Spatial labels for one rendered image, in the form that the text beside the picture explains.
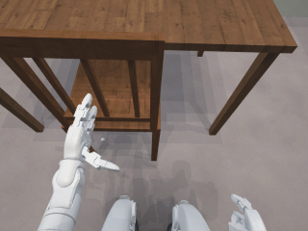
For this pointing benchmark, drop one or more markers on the right robot hand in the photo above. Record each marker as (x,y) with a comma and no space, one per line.
(249,221)

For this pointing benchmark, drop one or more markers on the left robot hand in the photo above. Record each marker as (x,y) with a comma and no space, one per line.
(78,135)

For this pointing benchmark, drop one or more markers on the robot left forearm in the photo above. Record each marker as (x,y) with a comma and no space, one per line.
(63,208)

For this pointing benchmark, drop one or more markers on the table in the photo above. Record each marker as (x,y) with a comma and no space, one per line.
(251,26)

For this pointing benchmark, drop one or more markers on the robot thigh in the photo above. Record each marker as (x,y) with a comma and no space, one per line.
(121,216)
(185,217)

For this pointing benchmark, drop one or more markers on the chair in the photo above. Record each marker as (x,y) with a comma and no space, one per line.
(121,70)

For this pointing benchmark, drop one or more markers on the left robot thigh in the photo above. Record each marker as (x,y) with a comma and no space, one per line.
(121,216)

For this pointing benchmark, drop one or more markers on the right robot thigh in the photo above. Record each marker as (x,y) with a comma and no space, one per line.
(185,217)

